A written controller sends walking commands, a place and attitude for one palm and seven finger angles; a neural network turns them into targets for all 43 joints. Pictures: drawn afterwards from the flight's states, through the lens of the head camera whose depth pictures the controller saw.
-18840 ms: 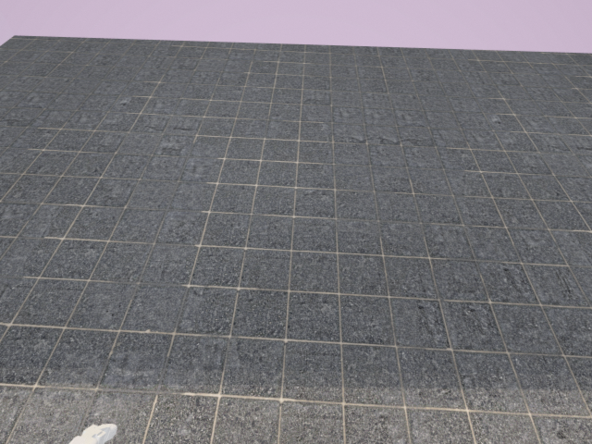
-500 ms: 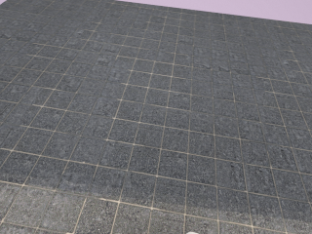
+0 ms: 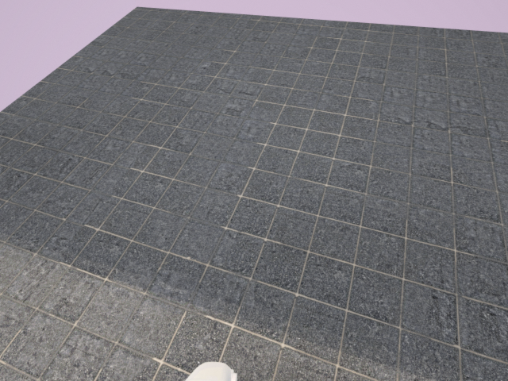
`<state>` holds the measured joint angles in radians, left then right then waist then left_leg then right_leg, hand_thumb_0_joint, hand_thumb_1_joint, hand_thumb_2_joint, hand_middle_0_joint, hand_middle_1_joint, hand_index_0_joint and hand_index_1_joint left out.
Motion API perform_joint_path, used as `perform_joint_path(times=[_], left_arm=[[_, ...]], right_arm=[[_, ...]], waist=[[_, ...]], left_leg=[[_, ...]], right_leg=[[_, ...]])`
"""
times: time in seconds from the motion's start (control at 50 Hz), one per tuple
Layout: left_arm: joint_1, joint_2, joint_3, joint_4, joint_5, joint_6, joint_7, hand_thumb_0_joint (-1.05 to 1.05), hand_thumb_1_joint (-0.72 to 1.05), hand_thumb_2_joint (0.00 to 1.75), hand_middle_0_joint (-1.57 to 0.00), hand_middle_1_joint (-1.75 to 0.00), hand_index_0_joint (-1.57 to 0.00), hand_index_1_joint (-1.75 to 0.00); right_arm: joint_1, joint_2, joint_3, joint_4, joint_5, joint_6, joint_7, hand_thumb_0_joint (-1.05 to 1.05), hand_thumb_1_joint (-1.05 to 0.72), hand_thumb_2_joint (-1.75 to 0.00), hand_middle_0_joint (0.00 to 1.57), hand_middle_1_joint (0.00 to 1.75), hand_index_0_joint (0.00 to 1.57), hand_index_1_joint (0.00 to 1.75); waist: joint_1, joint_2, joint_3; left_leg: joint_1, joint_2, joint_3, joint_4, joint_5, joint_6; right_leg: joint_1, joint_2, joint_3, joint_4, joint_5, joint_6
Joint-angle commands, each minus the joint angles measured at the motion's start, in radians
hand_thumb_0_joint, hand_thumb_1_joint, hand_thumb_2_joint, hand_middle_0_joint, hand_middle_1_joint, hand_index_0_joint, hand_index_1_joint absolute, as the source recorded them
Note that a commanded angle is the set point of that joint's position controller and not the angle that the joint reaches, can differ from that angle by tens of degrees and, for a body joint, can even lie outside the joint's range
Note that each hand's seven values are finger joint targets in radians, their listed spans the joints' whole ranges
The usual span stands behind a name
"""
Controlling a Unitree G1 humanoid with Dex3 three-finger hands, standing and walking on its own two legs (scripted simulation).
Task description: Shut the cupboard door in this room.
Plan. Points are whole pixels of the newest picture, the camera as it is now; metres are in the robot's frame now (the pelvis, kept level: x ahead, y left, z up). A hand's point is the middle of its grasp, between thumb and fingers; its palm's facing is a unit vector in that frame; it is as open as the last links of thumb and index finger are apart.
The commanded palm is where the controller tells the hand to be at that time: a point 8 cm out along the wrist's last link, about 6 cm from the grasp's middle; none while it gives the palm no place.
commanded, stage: turn or walk to find it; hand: left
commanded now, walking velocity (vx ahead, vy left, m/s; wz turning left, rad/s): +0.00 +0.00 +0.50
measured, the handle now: out of the picture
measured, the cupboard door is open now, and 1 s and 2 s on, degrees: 100 100 100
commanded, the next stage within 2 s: none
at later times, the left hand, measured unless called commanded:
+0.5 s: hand out of the picture +0.01 +0.27 -0.17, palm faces +0.26 -0.93 -0.25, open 7.4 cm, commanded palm none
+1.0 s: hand out of the picture -0.08 +0.21 -0.17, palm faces +0.49 -0.84 -0.25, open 7.4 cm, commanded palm none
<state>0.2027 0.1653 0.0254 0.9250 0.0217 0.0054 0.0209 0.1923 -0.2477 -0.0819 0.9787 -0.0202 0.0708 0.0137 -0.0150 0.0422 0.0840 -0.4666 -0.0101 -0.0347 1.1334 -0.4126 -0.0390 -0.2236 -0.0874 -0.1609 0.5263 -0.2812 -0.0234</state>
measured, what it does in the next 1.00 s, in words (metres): steps on the spot, turning left: left foot, then right foot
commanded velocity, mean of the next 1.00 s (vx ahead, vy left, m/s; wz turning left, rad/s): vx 0.00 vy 0.00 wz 0.50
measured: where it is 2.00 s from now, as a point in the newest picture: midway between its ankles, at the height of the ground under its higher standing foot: outside the picture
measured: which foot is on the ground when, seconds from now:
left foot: up 0.00-0.22, down 0.24-0.66, up 0.68-1.00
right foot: down 0.00-0.24, up 0.26-0.64, down 0.66-1.00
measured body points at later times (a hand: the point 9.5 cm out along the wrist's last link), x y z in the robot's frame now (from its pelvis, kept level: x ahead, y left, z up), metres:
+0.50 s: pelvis -0.02 +0.04 +0.00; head +0.01 +0.06 +0.45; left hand -0.01 +0.32 -0.15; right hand +0.12 -0.18 -0.13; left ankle -0.03 +0.15 -0.74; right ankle +0.01 -0.11 -0.68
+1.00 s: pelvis -0.03 +0.01 +0.00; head +0.01 +0.03 +0.44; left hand -0.10 +0.25 -0.15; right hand +0.15 -0.19 -0.15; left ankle -0.12 +0.12 -0.70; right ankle +0.02 -0.10 -0.74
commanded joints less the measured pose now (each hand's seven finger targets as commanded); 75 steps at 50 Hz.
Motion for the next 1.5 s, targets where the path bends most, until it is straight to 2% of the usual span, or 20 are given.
perform_joint_path(times=[0.0, 0.12, 0.18, 0.22, 0.24, 0.36, 0.52, 0.6, 0.62, 0.64, 0.66, 0.74, 0.98, 1.02, 1.06, 1.18, 1.34, 1.44, 1.46, 1.48], left_arm=[[0.042, 0.214, 0.06, -0.049, 0.005, -0.018, 0.012, 0.0, 0.9, 0.9, -0.2, -0.3, -0.2, -0.3], [0.083, 0.264, 0.079, -0.016, 0.009, -0.008, 0.009, 0.0, 0.9, 0.9, -0.2, -0.3, -0.2, -0.3], [0.061, 0.261, 0.079, -0.012, -0.004, 0.004, 0.004, 0.0, 0.9, 0.9, -0.2, -0.3, -0.2, -0.3], [0.047, 0.158, 0.058, -0.063, -0.015, 0.016, -0.007, 0.0, 0.9, 0.9, -0.2, -0.3, -0.2, -0.3], [-0.039, 0.159, 0.044, -0.09, -0.003, 0.027, -0.001, 0.0, 0.9, 0.9, -0.2, -0.3, -0.2, -0.3], [-0.03, 0.16, 0.053, -0.032, -0.01, 0.025, -0.014, 0.0, 0.9, 0.9, -0.2, -0.3, -0.2, -0.3], [-0.065, 0.142, 0.047, -0.073, -0.014, 0.024, -0.006, 0.0, 0.9, 0.9, -0.2, -0.3, -0.2, -0.3], [0.055, 0.157, 0.05, -0.054, -0.017, 0.004, -0.002, 0.0, 0.9, 0.9, -0.2, -0.3, -0.2, -0.3], [0.085, 0.201, 0.059, -0.05, -0.01, -0.007, 0.003, 0.0, 0.9, 0.9, -0.2, -0.3, -0.2, -0.3], [0.096, 0.291, 0.076, -0.056, 0.006, -0.017, 0.012, 0.0, 0.9, 0.9, -0.2, -0.3, -0.2, -0.3], [0.083, 0.307, 0.074, -0.073, 0.001, -0.012, 0.012, 0.0, 0.9, 0.9, -0.2, -0.3, -0.2, -0.3], [-0.084, 0.197, 0.057, -0.113, -0.003, -0.013, 0.013, 0.0, 0.9, 0.9, -0.2, -0.3, -0.2, -0.3], [0.07, 0.281, 0.08, -0.035, 0.008, -0.002, 0.006, 0.0, 0.9, 0.9, -0.2, -0.3, -0.2, -0.3], [0.047, 0.26, 0.08, -0.039, -0.008, 0.009, 0.001, 0.0, 0.9, 0.9, -0.2, -0.3, -0.2, -0.3], [0.002, 0.152, 0.049, -0.103, -0.008, 0.021, -0.006, 0.0, 0.9, 0.9, -0.2, -0.3, -0.2, -0.3], [-0.024, 0.167, 0.058, -0.039, -0.007, 0.026, -0.017, 0.0, 0.9, 0.9, -0.2, -0.3, -0.2, -0.3], [-0.086, 0.152, 0.046, -0.083, -0.014, 0.021, -0.007, 0.0, 0.9, 0.9, -0.2, -0.3, -0.2, -0.3], [0.024, 0.162, 0.049, -0.068, -0.018, 0.005, -0.004, 0.0, 0.9, 0.9, -0.2, -0.3, -0.2, -0.3], [0.063, 0.185, 0.055, -0.06, -0.015, -0.004, -0.001, 0.0, 0.9, 0.9, -0.2, -0.3, -0.2, -0.3], [0.093, 0.259, 0.07, -0.061, 0.0, -0.015, 0.008, 0.0, 0.9, 0.9, -0.2, -0.3, -0.2, -0.3]], right_arm=[[-0.032, -0.053, -0.007, -0.07, 0.003, -0.015, 0.004, 0.0, -0.9, -0.9, 0.2, 0.3, 0.2, 0.3], [-0.066, -0.035, 0.013, -0.082, 0.014, -0.038, 0.0, 0.0, -0.9, -0.9, 0.2, 0.3, 0.2, 0.3], [0.012, -0.061, 0.008, -0.062, 0.011, -0.051, 0.0, 0.0, -0.9, -0.9, 0.2, 0.3, 0.2, 0.3], [0.088, -0.22, -0.03, -0.063, 0.0, -0.064, -0.004, 0.0, -0.9, -0.9, 0.2, 0.3, 0.2, 0.3], [0.14, -0.246, -0.035, -0.043, 0.002, -0.056, -0.01, 0.0, -0.9, -0.9, 0.2, 0.3, 0.2, 0.3], [-0.006, -0.157, -0.009, -0.076, 0.0, -0.067, -0.03, 0.0, -0.9, -0.9, 0.2, 0.3, 0.2, 0.3], [0.003, -0.169, -0.028, -0.092, -0.008, -0.049, -0.022, 0.0, -0.9, -0.9, 0.2, 0.3, 0.2, 0.3], [-0.029, -0.161, -0.034, -0.111, 0.0, -0.043, -0.018, 0.0, -0.9, -0.9, 0.2, 0.3, 0.2, 0.3], [-0.02, -0.124, -0.031, -0.118, 0.008, -0.044, -0.014, 0.0, -0.9, -0.9, 0.2, 0.3, 0.2, 0.3], [-0.003, -0.055, -0.02, -0.136, 0.014, -0.045, -0.006, 0.0, -0.9, -0.9, 0.2, 0.3, 0.2, 0.3], [-0.023, -0.087, -0.03, -0.147, 0.004, -0.036, -0.009, 0.0, -0.9, -0.9, 0.2, 0.3, 0.2, 0.3], [0.024, -0.078, -0.032, -0.087, -0.005, -0.014, 0.009, 0.0, -0.9, -0.9, 0.2, 0.3, 0.2, 0.3], [-0.045, -0.049, 0.008, -0.096, 0.013, -0.042, 0.003, 0.0, -0.9, -0.9, 0.2, 0.3, 0.2, 0.3], [0.038, -0.097, -0.004, -0.077, 0.009, -0.056, 0.004, 0.0, -0.9, -0.9, 0.2, 0.3, 0.2, 0.3], [0.125, -0.267, -0.042, -0.069, 0.004, -0.056, -0.003, 0.0, -0.9, -0.9, 0.2, 0.3, 0.2, 0.3], [-0.007, -0.159, -0.012, -0.088, 0.0, -0.068, -0.029, 0.0, -0.9, -0.9, 0.2, 0.3, 0.2, 0.3], [0.037, -0.169, -0.027, -0.09, -0.005, -0.057, -0.024, 0.0, -0.9, -0.9, 0.2, 0.3, 0.2, 0.3], [-0.025, -0.161, -0.033, -0.112, -0.002, -0.046, -0.02, 0.0, -0.9, -0.9, 0.2, 0.3, 0.2, 0.3], [-0.024, -0.14, -0.031, -0.117, 0.004, -0.047, -0.018, 0.0, -0.9, -0.9, 0.2, 0.3, 0.2, 0.3], [0.003, -0.079, -0.023, -0.128, 0.013, -0.05, -0.012, 0.0, -0.9, -0.9, 0.2, 0.3, 0.2, 0.3]], waist=[[0.035, -0.208, -0.064], [0.063, -0.246, -0.124], [0.014, -0.183, -0.154], [-0.032, 0.256, -0.153], [-0.066, 0.222, -0.145], [0.002, 0.093, -0.106], [-0.013, 0.127, -0.089], [0.043, 0.091, -0.149], [0.054, -0.008, -0.157], [0.059, -0.275, -0.154], [0.062, -0.281, -0.114], [-0.02, -0.178, -0.028], [0.046, -0.257, -0.144], [-0.011, -0.125, -0.171], [-0.056, 0.272, -0.168], [0.003, 0.1, -0.117], [-0.02, 0.12, -0.121], [0.035, 0.114, -0.131], [0.055, 0.048, -0.141], [0.062, -0.164, -0.172]], left_leg=[[-0.033, 0.038, 0.025, -0.069, -0.021, -0.025], [0.065, 0.037, 0.102, -0.387, -0.06, -0.013], [0.267, 0.033, 0.129, -0.675, 0.171, 0.004], [0.499, 0.374, -0.317, -0.794, 0.631, 0.163], [0.424, 0.428, -0.337, -0.807, 0.647, 0.234], [0.343, 0.247, -0.165, -0.786, 0.62, 0.196], [0.272, 0.23, -0.281, -0.784, 0.494, 0.206], [0.189, 0.165, -0.283, -0.668, 0.477, 0.154], [0.078, 0.102, -0.237, -0.583, 0.334, 0.1], [-0.115, -0.04, -0.073, -0.369, 0.023, 0.022], [-0.105, -0.047, -0.05, -0.157, -0.167, 0.014], [-0.096, 0.026, -0.041, 0.107, 0.016, -0.002], [0.118, 0.024, 0.128, -0.497, 0.006, -0.013], [0.35, 0.057, 0.093, -0.738, 0.254, 0.011], [0.487, 0.425, -0.333, -0.793, 0.739, 0.203], [0.367, 0.239, -0.162, -0.781, 0.634, 0.181], [0.379, 0.24, -0.257, -0.752, 0.666, 0.211], [0.206, 0.175, -0.29, -0.671, 0.571, 0.163], [0.124, 0.132, -0.268, -0.614, 0.448, 0.121], [-0.037, 0.028, -0.157, -0.444, 0.187, 0.055]], right_leg=[[0.082, -0.254, 0.156, -0.201, 0.318, -0.105], [0.17, -0.286, 0.115, -0.104, 0.476, -0.12], [0.078, -0.251, 0.029, 0.029, 0.391, -0.029], [-0.329, -0.061, -0.043, 0.361, -0.275, 0.101], [-0.326, -0.045, 0.047, 0.49, -0.378, 0.097], [-0.298, -0.02, 0.127, 0.553, -0.148, 0.106], [-0.184, 0.03, 0.125, 0.293, -0.168, 0.102], [0.053, 0.054, 0.098, -0.064, 0.027, 0.091], [0.181, -0.026, 0.164, -0.178, 0.077, 0.073], [0.283, -0.285, 0.429, -0.244, 0.139, -0.02], [0.115, -0.409, 0.481, -0.271, 0.14, -0.112], [-0.02, -0.245, 0.233, -0.237, 0.128, -0.081], [0.169, -0.28, 0.078, -0.039, 0.516, -0.083], [0.009, -0.236, 0.001, 0.118, 0.34, 0.005], [-0.35, -0.046, 0.009, 0.471, -0.394, 0.105], [-0.334, -0.027, 0.13, 0.597, -0.128, 0.11], [-0.272, 0.017, 0.137, 0.375, -0.168, 0.116], [0.008, 0.062, 0.103, 0.014, -0.003, 0.095], [0.126, 0.027, 0.123, -0.114, 0.089, 0.088], [0.267, -0.179, 0.318, -0.208, 0.115, 0.029]])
